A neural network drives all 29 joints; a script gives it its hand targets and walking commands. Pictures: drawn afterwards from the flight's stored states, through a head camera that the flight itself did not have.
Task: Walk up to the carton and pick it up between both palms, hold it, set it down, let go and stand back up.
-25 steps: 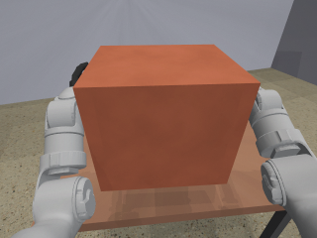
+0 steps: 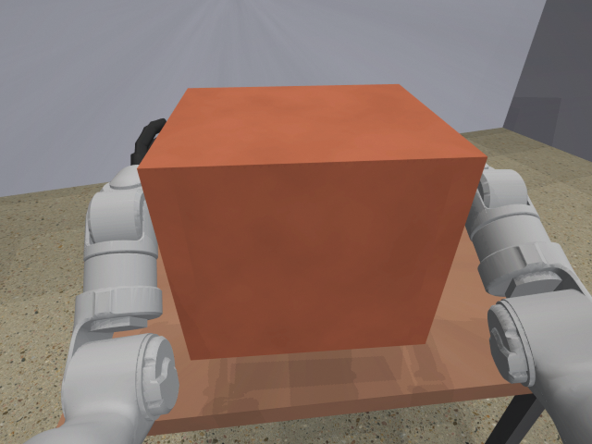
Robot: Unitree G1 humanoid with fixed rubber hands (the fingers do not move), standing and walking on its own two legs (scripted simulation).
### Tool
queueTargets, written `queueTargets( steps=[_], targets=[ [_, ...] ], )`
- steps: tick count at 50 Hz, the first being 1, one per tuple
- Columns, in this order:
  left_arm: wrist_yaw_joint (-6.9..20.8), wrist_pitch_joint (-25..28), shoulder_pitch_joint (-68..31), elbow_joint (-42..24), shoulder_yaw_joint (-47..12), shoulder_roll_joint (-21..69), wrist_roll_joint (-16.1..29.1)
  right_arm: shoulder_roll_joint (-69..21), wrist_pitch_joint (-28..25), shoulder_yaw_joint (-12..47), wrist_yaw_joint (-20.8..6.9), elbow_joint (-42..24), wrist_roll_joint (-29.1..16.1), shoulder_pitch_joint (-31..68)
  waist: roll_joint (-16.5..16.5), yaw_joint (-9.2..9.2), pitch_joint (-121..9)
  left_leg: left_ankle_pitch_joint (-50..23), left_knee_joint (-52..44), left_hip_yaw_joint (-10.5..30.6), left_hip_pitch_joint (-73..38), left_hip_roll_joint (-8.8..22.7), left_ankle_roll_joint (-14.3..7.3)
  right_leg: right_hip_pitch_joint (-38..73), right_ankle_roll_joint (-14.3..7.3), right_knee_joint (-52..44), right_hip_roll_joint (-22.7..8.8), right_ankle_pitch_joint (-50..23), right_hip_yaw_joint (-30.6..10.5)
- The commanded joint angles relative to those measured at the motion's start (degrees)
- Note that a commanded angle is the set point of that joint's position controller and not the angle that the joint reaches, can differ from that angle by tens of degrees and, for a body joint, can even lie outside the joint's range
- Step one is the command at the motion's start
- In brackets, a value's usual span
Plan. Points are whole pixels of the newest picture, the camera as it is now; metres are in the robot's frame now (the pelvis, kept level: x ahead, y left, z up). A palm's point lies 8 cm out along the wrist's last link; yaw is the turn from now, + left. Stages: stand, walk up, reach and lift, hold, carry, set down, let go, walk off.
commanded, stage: hold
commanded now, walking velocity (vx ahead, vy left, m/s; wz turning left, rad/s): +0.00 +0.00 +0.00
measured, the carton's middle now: (302, 211) +0.34 +0.01 +0.23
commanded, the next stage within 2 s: none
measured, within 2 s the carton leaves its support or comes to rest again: neither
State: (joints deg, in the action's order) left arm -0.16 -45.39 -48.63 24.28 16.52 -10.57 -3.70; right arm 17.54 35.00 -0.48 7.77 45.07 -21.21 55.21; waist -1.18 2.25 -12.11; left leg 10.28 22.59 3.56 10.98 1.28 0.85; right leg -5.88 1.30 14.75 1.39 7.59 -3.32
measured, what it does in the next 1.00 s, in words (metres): stands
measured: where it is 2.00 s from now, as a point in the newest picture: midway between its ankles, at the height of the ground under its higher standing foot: outside the picture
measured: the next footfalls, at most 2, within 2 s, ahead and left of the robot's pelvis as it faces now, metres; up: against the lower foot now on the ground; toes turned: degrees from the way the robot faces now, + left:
none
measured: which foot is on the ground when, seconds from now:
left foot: down 0.00-1.00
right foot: down 0.00-1.00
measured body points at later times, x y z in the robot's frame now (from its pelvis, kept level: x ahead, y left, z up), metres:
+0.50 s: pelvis +0.00 +0.00 +0.00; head -0.09 +0.02 +0.44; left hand +0.38 +0.20 +0.27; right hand +0.39 -0.18 +0.27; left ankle +0.02 +0.12 -0.75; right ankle +0.01 -0.14 -0.75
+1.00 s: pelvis +0.00 +0.00 +0.00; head -0.09 +0.02 +0.44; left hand +0.38 +0.20 +0.27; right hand +0.39 -0.19 +0.27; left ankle +0.02 +0.12 -0.75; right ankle +0.01 -0.14 -0.75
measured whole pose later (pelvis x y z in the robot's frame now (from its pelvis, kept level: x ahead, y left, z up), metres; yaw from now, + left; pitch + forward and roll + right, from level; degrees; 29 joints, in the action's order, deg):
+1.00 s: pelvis +0.00 +0.00 +0.00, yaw +0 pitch -2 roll -2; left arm 0.1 -45.6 -48.6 24.4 17.0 -10.2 -4.0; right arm 17.7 35.7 -0.3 7.8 44.4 -21.4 54.5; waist -1.0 2.5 -11.9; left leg 10.5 22.5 3.8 10.5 1.2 0.9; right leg -5.4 1.2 14.7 1.6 7.8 -3.8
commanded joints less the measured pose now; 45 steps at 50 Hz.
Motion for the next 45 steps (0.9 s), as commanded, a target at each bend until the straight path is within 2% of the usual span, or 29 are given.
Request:
queueTargets(
  steps=[1, 2, 3, 4, 7, 8, 9, 11, 13, 14, 15, 16, 19, 20, 21, 23, 24, 25, 27, 29, 31, 33, 35, 36, 38, 39, 42, 44, 45],
  targets=[
    [8.8, 3.3, -46.0, -9.2, -21.4, 33.1, 9.9, -33.9, -1.6, 9.5, -9.0, -22.2, -9.7, 51.2, 3.9, 1.11, -17.8, -11.0, -3.5, -1.7, -7.1, -3.1, 1.4, 3.2, -1.9, -1.9, 3.6, -8.0, 0.8],
    [8.8, 3.4, -44.8, -9.4, -22.0, 33.8, 9.8, -34.1, -2.0, 10.2, -8.8, -24.8, -9.8, 52.7, 3.7, 0.93, -19.1, -13.0, -3.1, -2.0, -7.3, -3.3, 1.0, 3.6, -1.7, -1.8, 3.7, -10.0, 0.9],
    [8.7, 3.6, -46.7, -11.2, -21.9, 33.6, 9.9, -34.4, -1.6, 9.5, -9.0, -22.6, -10.0, 50.5, 4.5, 1.2, -19.0, -11.6, -3.5, -1.8, -7.1, -3.1, 1.5, 3.7, -1.7, -1.5, 3.6, -8.7, 0.8],
    [8.5, 3.7, -46.7, -12.7, -22.1, 33.9, 10.5, -35.0, -1.9, 10.8, -9.2, -25.5, -10.9, 52.4, 3.6, 0.8, -22.4, -14.0, -2.9, -1.8, -8.0, -3.3, 1.2, 5.1, -1.3, -0.9, 3.9, -10.9, 1.3],
    [8.4, 3.1, -45.8, -12.0, -22.0, 33.2, 9.5, -33.8, -1.7, 10.5, -9.0, -24.1, -11.5, 50.4, 5.2, 0.86, -19.9, -14.1, -2.5, -1.7, -7.9, -3.6, 1.8, 3.6, -1.3, -0.9, 3.9, -10.3, 1.3],
    [8.5, 3.2, -45.8, -13.7, -21.9, 33.4, 9.6, -34.5, -1.6, 11.2, -9.0, -24.2, -11.9, 49.3, 5.1, 0.04, -20.5, -15.1, -2.6, -1.9, -8.8, -3.3, 2.0, 4.1, -1.3, -0.9, 3.9, -10.7, 1.3],
    [8.2, 3.1, -45.8, -14.5, -22.6, 33.8, 9.3, -34.3, -1.6, 11.0, -9.0, -24.6, -11.6, 49.6, 5.8, 0.46, -19.7, -14.4, -2.9, -2.0, -8.9, -3.4, 2.1, 3.6, -1.1, -1.1, 3.7, -10.4, 1.3],
    [8.4, 2.9, -45.2, -11.6, -21.8, 33.5, 10.0, -34.1, -1.9, 10.9, -9.2, -25.7, -11.2, 51.5, 3.4, 0.22, -19.9, -11.8, -3.6, -1.8, -7.8, -3.3, 1.1, 3.7, -1.3, -1.3, 3.6, -8.5, 1.0],
    [8.9, 2.7, -44.6, -8.6, -20.3, 32.5, 8.2, -34.4, -1.3, 10.1, -9.0, -23.2, -9.9, 50.2, 3.3, -0.04, -15.7, -9.7, -4.1, -2.2, -6.1, -3.5, 0.6, 2.9, -1.1, -1.9, 3.2, -7.0, 0.9],
    [8.9, 2.7, -45.1, -11.4, -21.1, 32.1, 8.9, -34.3, -1.5, 10.6, -9.3, -24.6, -10.1, 51.6, 3.3, -0.21, -18.9, -11.6, -3.6, -2.2, -6.4, -3.5, 0.8, 4.1, -1.1, -1.3, 3.4, -8.7, 1.0],
    [8.9, 2.8, -45.4, -10.6, -20.1, 32.3, 8.3, -34.7, -1.3, 10.7, -9.2, -23.3, -10.7, 50.5, 3.0, -0.11, -18.2, -11.4, -3.8, -2.0, -7.1, -3.3, 0.6, 4.2, -1.1, -1.6, 3.2, -8.9, 0.8],
    [8.6, 3.1, -44.9, -10.3, -20.7, 32.8, 9.3, -35.4, -1.6, 11.3, -9.0, -25.6, -10.8, 52.0, 1.9, -0.58, -20.1, -12.6, -3.7, -1.9, -7.5, -3.4, 0.2, 4.0, -0.9, -1.5, 3.3, -9.8, 0.9],
    [8.6, 3.6, -47.3, -9.7, -20.5, 31.9, 9.7, -35.8, -1.7, 10.4, -9.1, -23.7, -10.2, 52.2, 2.6, -0.31, -19.5, -10.8, -3.3, -2.0, -6.6, -3.6, 0.5, 3.7, -1.0, -1.3, 3.3, -8.3, 1.1],
    [8.7, 3.7, -47.3, -11.5, -22.7, 33.3, 10.0, -35.4, -1.7, 10.1, -8.7, -23.8, -10.7, 50.2, 4.9, 1.21, -19.2, -13.2, -2.9, -2.0, -8.1, -3.6, 1.7, 3.2, -1.2, -1.4, 3.5, -10.4, 1.1],
    [8.6, 3.7, -47.2, -12.5, -22.8, 33.6, 10.8, -35.7, -1.9, 10.5, -8.7, -25.5, -10.7, 51.7, 4.1, 1.05, -22.5, -13.2, -2.6, -1.8, -8.4, -3.7, 1.2, 4.4, -1.1, -1.2, 3.6, -10.4, 1.1],
    [8.9, 3.3, -45.2, -9.4, -22.3, 33.6, 9.5, -33.9, -1.4, 9.3, -8.6, -22.0, -9.6, 49.1, 4.8, 1.73, -17.1, -11.3, -3.3, -1.7, -6.8, -3.1, 1.7, 2.9, -1.6, -1.5, 3.5, -8.8, 1.0],
    [9.0, 3.6, -47.2, -11.8, -22.2, 33.5, 10.0, -34.7, -1.5, 9.7, -8.7, -24.5, -9.7, 51.4, 3.9, 1.44, -19.9, -11.2, -3.4, -1.7, -7.0, -3.5, 1.1, 3.9, -1.3, -1.5, 3.5, -8.5, 1.0],
    [8.9, 3.5, -46.6, -10.1, -21.6, 32.6, 9.7, -34.9, -1.5, 10.1, -8.6, -24.2, -10.0, 51.9, 3.4, 1.11, -19.2, -10.9, -3.6, -1.9, -6.9, -3.3, 0.7, 4.4, -1.2, -1.9, 3.1, -9.0, 0.6],
    [8.8, 3.4, -45.9, -11.4, -21.7, 32.7, 9.7, -34.6, -1.4, 10.9, -8.6, -24.0, -10.5, 50.4, 4.3, 0.93, -20.5, -12.3, -3.4, -1.7, -7.6, -3.5, 0.9, 4.5, -1.0, -1.2, 3.3, -9.7, 0.7],
    [8.9, 3.6, -46.9, -9.1, -21.4, 33.4, 10.2, -35.1, -1.5, 10.5, -8.6, -24.4, -9.8, 52.8, 2.7, 1.18, -19.8, -11.1, -3.7, -2.1, -6.3, -3.8, 0.6, 4.3, -1.0, -1.4, 3.4, -9.2, 1.1],
    [9.3, 3.1, -44.4, -6.6, -19.6, 32.0, 8.6, -35.0, -1.4, 10.7, -8.3, -23.5, -10.1, 52.1, 1.8, -0.02, -18.0, -11.6, -3.5, -1.8, -6.1, -3.8, 0.1, 4.5, -0.7, -1.8, 3.2, -9.7, 0.8],
    [9.7, 3.1, -43.1, -7.3, -20.4, 33.0, 8.3, -34.1, -1.1, 10.9, -8.1, -24.2, -10.7, 50.7, 4.0, 0.36, -17.8, -14.9, -2.7, -2.0, -7.0, -3.6, 1.1, 4.7, -1.2, -1.3, 3.5, -12.5, 0.6],
    [9.3, 3.4, -45.9, -10.9, -20.9, 32.6, 9.6, -35.2, -1.5, 11.6, -8.2, -26.6, -11.9, 52.1, 2.9, -0.15, -21.0, -15.5, -2.4, -1.7, -8.3, -3.7, 0.9, 5.4, -1.2, -1.4, 3.8, -12.1, 0.9],
    [9.1, 3.9, -46.2, -13.5, -21.5, 32.7, 10.6, -35.3, -1.4, 11.4, -8.1, -26.8, -11.6, 49.7, 3.3, 0.9, -22.5, -16.4, -2.4, -1.8, -8.0, -3.8, 1.3, 6.9, -0.9, -0.7, 3.6, -14.6, 0.9],
    [9.2, 3.5, -46.6, -12.0, -21.1, 32.4, 9.6, -35.8, -1.0, 11.3, -8.0, -24.3, -11.1, 49.8, 3.1, 0.73, -19.7, -13.8, -2.5, -1.7, -7.5, -3.9, 1.0, 4.3, -0.8, -1.4, 3.5, -10.8, 0.5],
    [9.2, 3.8, -47.2, -12.6, -22.3, 33.3, 10.0, -34.6, -1.3, 10.5, -8.1, -24.4, -10.9, 49.5, 5.0, 1.25, -19.7, -15.3, -2.7, -1.8, -8.1, -3.4, 1.7, 3.7, -1.4, -1.1, 3.7, -12.0, 0.8],
    [9.2, 3.2, -45.5, -12.9, -21.5, 32.4, 10.3, -34.0, -1.3, 11.1, -8.2, -26.5, -11.6, 50.0, 3.7, 0.83, -21.2, -16.3, -2.4, -1.6, -9.4, -3.5, 1.4, 5.1, -1.3, -1.3, 3.6, -12.8, 0.7],
    [9.0, 3.1, -45.7, -12.4, -22.3, 33.4, 9.9, -34.7, -1.3, 11.5, -8.2, -25.9, -11.5, 50.6, 4.5, 0.83, -20.7, -16.8, -2.5, -1.7, -9.1, -3.6, 1.5, 4.5, -1.0, -1.2, 3.6, -13.1, 1.0],
    [9.0, 2.8, -44.2, -10.7, -21.7, 32.7, 9.3, -33.6, -1.3, 11.1, -8.2, -25.2, -11.1, 49.7, 4.3, 0.79, -18.3, -14.4, -3.2, -1.7, -9.1, -3.4, 1.3, 3.4, -1.2, -1.5, 3.4, -10.9, 0.8]
  ],
)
